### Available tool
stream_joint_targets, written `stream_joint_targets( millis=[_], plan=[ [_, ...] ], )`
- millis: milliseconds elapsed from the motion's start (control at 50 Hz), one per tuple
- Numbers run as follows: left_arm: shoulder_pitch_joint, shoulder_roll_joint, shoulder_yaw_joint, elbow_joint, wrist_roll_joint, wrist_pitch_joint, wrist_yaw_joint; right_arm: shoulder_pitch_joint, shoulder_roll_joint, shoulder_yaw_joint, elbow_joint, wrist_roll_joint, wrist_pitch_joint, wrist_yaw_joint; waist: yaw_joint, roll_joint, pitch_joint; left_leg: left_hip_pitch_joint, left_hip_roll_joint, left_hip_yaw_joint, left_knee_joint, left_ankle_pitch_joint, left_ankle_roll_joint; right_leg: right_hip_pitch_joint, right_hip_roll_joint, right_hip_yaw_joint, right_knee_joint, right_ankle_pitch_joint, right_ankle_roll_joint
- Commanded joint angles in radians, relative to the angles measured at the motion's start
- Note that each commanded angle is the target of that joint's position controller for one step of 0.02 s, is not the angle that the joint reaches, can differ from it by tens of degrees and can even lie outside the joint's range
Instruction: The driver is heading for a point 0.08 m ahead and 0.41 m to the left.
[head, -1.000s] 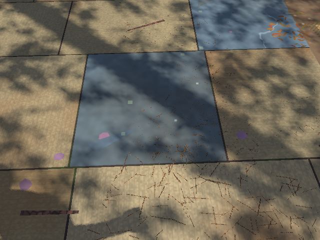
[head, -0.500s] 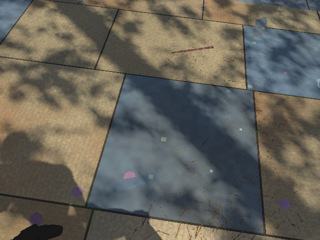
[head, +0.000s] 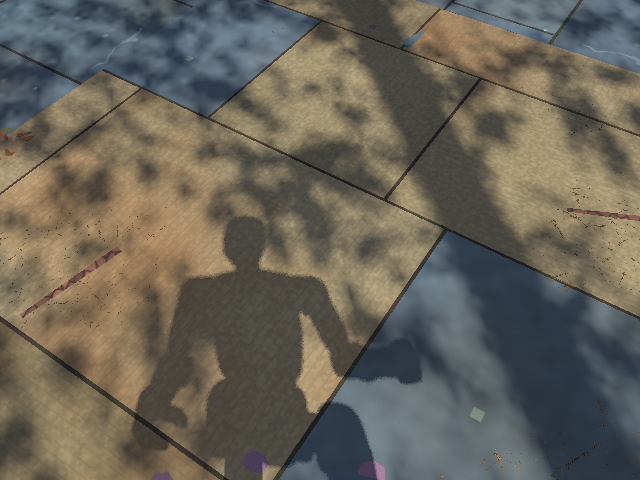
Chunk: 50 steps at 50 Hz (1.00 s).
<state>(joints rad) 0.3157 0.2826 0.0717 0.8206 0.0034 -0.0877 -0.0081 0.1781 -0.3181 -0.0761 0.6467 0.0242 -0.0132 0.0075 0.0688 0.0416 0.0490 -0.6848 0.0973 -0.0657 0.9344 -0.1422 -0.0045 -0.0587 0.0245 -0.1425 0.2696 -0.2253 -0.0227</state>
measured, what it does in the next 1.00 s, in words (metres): walks ahead, turning left: left foot, then right foot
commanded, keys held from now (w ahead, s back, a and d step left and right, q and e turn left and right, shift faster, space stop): w+q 0.42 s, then q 0.56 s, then no key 0.02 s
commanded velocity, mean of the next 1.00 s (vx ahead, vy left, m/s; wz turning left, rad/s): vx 0.32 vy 0.00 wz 0.60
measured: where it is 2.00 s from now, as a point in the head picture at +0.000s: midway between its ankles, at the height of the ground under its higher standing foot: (249, 477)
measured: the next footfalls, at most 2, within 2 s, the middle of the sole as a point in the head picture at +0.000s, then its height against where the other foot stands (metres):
left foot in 0.20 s outside the picture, level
right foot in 0.66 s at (333, 419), level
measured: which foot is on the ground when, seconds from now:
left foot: up 0.00-0.18, down 0.20-0.66, up 0.68-1.00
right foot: down 0.00-0.20, up 0.22-0.64, down 0.66-1.00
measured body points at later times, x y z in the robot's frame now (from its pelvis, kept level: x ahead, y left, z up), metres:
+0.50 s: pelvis +0.28 +0.08 +0.00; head +0.31 +0.11 +0.45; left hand +0.41 +0.39 -0.09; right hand +0.43 -0.18 -0.09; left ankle +0.24 +0.14 -0.74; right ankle +0.49 -0.07 -0.68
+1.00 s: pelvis +0.43 +0.09 -0.01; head +0.46 +0.13 +0.44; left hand +0.39 +0.40 -0.12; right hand +0.72 -0.05 -0.10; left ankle +0.38 +0.22 -0.71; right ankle +0.55 +0.03 -0.74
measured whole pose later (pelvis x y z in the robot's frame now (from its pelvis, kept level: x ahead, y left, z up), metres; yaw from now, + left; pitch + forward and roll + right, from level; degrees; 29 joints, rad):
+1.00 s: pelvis +0.43 +0.09 -0.01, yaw +36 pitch +1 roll -1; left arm 0.11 0.29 0.06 0.73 0.01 0.01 0.02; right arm 0.18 -0.32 -0.07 0.63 0.01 0.07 -0.02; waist 0.02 0.01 0.09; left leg -0.48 0.06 -0.02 0.87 -0.36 -0.06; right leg -0.30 -0.04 -0.14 0.40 -0.11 -0.03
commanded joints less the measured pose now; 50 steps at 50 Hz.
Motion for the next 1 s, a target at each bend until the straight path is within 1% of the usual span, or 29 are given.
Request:
stream_joint_targets(
  millis=[20,100,140,160,180,200,220,240,260,280,300,320,340,380,460,500,580,640,660,680,700,720,740,760,800,820,860,920,1000],
  plan=[
    [-0.076,0.162,0.035,-0.069,-0.006,-0.011,0.008,-0.074,-0.014,0.007,-0.078,-0.001,-0.021,0.021,-0.006,-0.099,0.005,0.016,0.008,0.030,-0.153,0.149,0.007,0.001,-0.258,0.075,-0.125,0.315,-0.137],
    [-0.024,0.199,0.046,-0.039,-0.025,0.010,0.010,-0.167,-0.019,0.007,-0.120,0.003,-0.020,0.044,0.010,-0.100,0.035,0.042,-0.016,0.082,-0.280,0.118,0.043,0.095,-0.294,0.013,-0.096,0.389,-0.112],
    [-0.026,0.229,0.054,-0.037,-0.036,0.023,0.015,-0.145,-0.051,-0.009,-0.129,-0.003,-0.015,0.049,-0.027,-0.123,0.003,0.122,-0.067,0.129,-0.306,0.018,0.082,0.143,-0.302,-0.025,0.004,0.669,-0.093],
    [-0.029,0.245,0.059,-0.038,-0.041,0.031,0.019,-0.091,-0.077,-0.023,-0.121,-0.006,-0.011,0.048,-0.066,-0.140,-0.039,0.207,-0.105,0.157,-0.309,-0.033,0.105,0.153,-0.299,-0.043,0.106,0.832,-0.083],
    [-0.043,0.247,0.059,-0.043,-0.045,0.039,0.023,0.037,-0.115,-0.047,-0.089,-0.005,-0.007,0.043,-0.144,-0.130,-0.107,0.382,-0.148,0.176,-0.354,-0.016,0.139,0.112,-0.279,-0.071,0.282,0.906,-0.062],
    [-0.036,0.219,0.046,-0.050,-0.036,0.039,0.028,0.220,-0.177,-0.082,-0.037,0.000,0.002,0.028,-0.232,-0.088,-0.194,0.673,-0.154,0.122,-0.392,0.019,0.180,-0.058,-0.243,-0.084,0.534,0.777,-0.025],
    [0.049,0.082,0.000,-0.099,0.020,0.026,0.018,0.255,-0.295,-0.102,-0.026,0.011,0.004,0.010,-0.151,0.192,-0.275,1.038,0.112,-0.338,-0.400,-0.017,0.321,-0.494,-0.108,-0.068,0.909,-0.095,0.036],
    [0.011,0.089,-0.015,-0.130,0.003,-0.011,0.006,0.262,-0.277,-0.086,-0.070,0.007,-0.017,0.017,-0.163,0.177,-0.460,1.147,0.243,-0.791,-0.590,-0.275,0.451,-0.683,0.011,0.175,1.103,-0.404,0.044],
    [-0.119,0.177,0.009,-0.155,-0.041,-0.034,-0.003,0.241,-0.198,-0.062,-0.056,-0.003,-0.033,0.024,-0.204,0.063,-0.336,1.069,0.214,-0.672,-0.645,-0.259,0.378,-0.778,-0.048,0.233,1.113,-0.303,0.024],
    [-0.151,0.168,0.004,-0.170,-0.046,-0.048,-0.004,0.193,-0.173,-0.052,-0.050,-0.005,-0.044,0.024,-0.170,0.036,-0.217,0.923,0.177,-0.545,-0.652,-0.184,0.343,-0.773,-0.085,0.222,1.034,-0.210,0.009],
    [-0.144,0.161,0.004,-0.153,-0.022,-0.051,0.004,0.122,-0.143,-0.041,-0.056,-0.004,-0.047,0.022,-0.121,-0.025,-0.151,0.778,0.135,-0.442,-0.653,-0.074,0.312,-0.709,-0.122,0.223,0.950,-0.147,0.016],
    [-0.126,0.169,0.011,-0.146,-0.003,-0.044,0.007,0.071,-0.118,-0.032,-0.068,-0.012,-0.047,0.019,-0.082,-0.009,-0.117,0.669,0.100,-0.370,-0.669,0.029,0.299,-0.635,-0.144,0.228,0.886,-0.104,0.026],
    [-0.111,0.169,0.013,-0.142,0.001,-0.032,0.005,0.045,-0.110,-0.028,-0.078,-0.021,-0.047,0.015,-0.058,0.015,-0.106,0.600,0.080,-0.341,-0.690,0.082,0.297,-0.582,-0.151,0.227,0.860,-0.078,0.037],
    [-0.105,0.142,0.009,-0.138,0.010,-0.013,0.004,0.043,-0.115,-0.029,-0.067,-0.017,-0.052,0.004,-0.045,0.010,-0.093,0.518,0.060,-0.284,-0.710,0.184,0.306,-0.549,-0.143,0.206,0.792,-0.043,0.068],
    [-0.244,0.094,-0.008,-0.180,0.017,-0.002,0.007,0.087,-0.146,-0.037,-0.030,-0.015,-0.044,-0.021,-0.080,0.014,-0.034,0.423,-0.011,-0.175,-0.682,0.324,0.258,-0.525,-0.088,0.182,0.520,0.167,0.107],
    [-0.309,0.075,-0.016,-0.196,0.016,-0.007,0.000,0.119,-0.154,-0.042,-0.012,-0.011,-0.029,-0.031,-0.108,0.030,-0.046,0.391,-0.047,-0.146,-0.634,0.359,0.214,-0.437,-0.033,0.164,0.379,0.283,0.103],
    [-0.344,0.110,-0.001,-0.213,0.003,-0.007,-0.014,0.161,-0.142,-0.043,0.017,-0.002,-0.005,-0.044,-0.115,0.055,-0.076,0.478,-0.019,-0.261,-0.525,0.289,0.174,-0.386,0.010,0.212,0.253,0.292,0.076],
    [-0.241,0.140,0.017,-0.189,0.013,-0.016,-0.011,0.097,-0.117,-0.038,-0.008,-0.003,0.006,-0.052,-0.050,0.080,-0.115,0.536,-0.036,-0.327,-0.357,0.293,0.130,-0.286,-0.007,0.215,0.165,0.285,0.026],
    [-0.181,0.170,0.024,-0.186,0.030,-0.022,-0.004,0.098,-0.076,-0.024,-0.026,-0.009,0.004,-0.050,-0.028,0.032,-0.195,0.493,-0.098,-0.289,-0.207,0.219,0.090,-0.116,-0.089,0.256,0.151,0.481,-0.019],
    [-0.120,0.217,0.026,-0.192,0.047,-0.017,0.007,0.192,-0.011,-0.004,-0.037,-0.031,0.004,-0.048,-0.055,-0.180,-0.326,0.297,-0.201,-0.186,0.073,-0.334,0.029,0.183,-0.325,0.461,0.230,0.933,-0.111],
    [-0.078,0.219,0.033,-0.171,0.033,0.005,0.000,0.371,-0.063,-0.004,-0.023,-0.006,0.003,-0.040,-0.106,-0.380,-0.466,0.120,-0.239,-0.144,0.308,-0.627,-0.015,0.347,-0.531,0.803,0.199,0.824,-0.305],
    [-0.137,0.160,0.022,-0.203,0.011,0.020,0.001,0.352,-0.158,-0.029,0.012,0.002,0.016,-0.040,-0.091,-0.235,-0.408,0.075,-0.162,-0.153,0.409,-0.528,-0.052,0.257,-0.491,0.784,0.150,0.549,-0.293],
    [-0.174,0.108,0.006,-0.219,0.010,0.036,0.010,0.226,-0.190,-0.042,-0.003,0.006,0.035,-0.044,-0.060,-0.157,-0.291,0.039,-0.134,-0.102,0.432,-0.447,-0.073,0.159,-0.415,0.622,0.130,0.393,-0.241],
    [-0.214,0.089,-0.005,-0.218,0.014,0.051,0.015,0.170,-0.183,-0.044,-0.012,0.005,0.056,-0.052,-0.064,-0.116,-0.215,0.045,-0.109,-0.074,0.407,-0.398,-0.085,0.044,-0.358,0.522,0.098,0.301,-0.210],
    [-0.258,0.109,-0.001,-0.205,0.022,0.064,0.022,0.141,-0.133,-0.038,-0.033,0.002,0.079,-0.056,-0.090,-0.157,-0.108,0.124,-0.076,-0.029,0.300,-0.341,-0.085,-0.155,-0.279,0.374,0.029,0.228,-0.185],
    [-0.258,0.115,0.004,-0.197,0.027,0.064,0.024,0.144,-0.101,-0.030,-0.035,0.000,0.080,-0.057,-0.090,-0.177,-0.100,0.157,-0.079,-0.002,0.245,-0.325,-0.083,-0.181,-0.259,0.323,0.009,0.243,-0.188],
    [-0.244,0.128,0.012,-0.182,0.024,0.064,0.028,0.128,-0.072,-0.021,-0.045,-0.008,0.075,-0.056,-0.080,-0.183,-0.131,0.175,-0.064,0.017,0.158,-0.308,-0.081,-0.145,-0.285,0.284,0.001,0.331,-0.218],
    [-0.257,0.151,0.023,-0.173,0.012,0.073,0.032,0.081,-0.069,-0.015,-0.064,-0.013,0.071,-0.043,-0.068,-0.167,-0.172,0.228,-0.031,0.027,0.028,-0.231,-0.065,-0.118,-0.325,0.240,-0.009,0.330,-0.234],
    [-0.262,0.179,0.033,-0.154,-0.001,0.089,0.024,0.045,-0.083,-0.016,-0.077,-0.013,0.075,-0.021,-0.059,-0.184,-0.147,0.323,-0.039,0.068,-0.130,-0.194,-0.032,-0.145,-0.330,0.183,-0.015,0.205,-0.213]
  ],
)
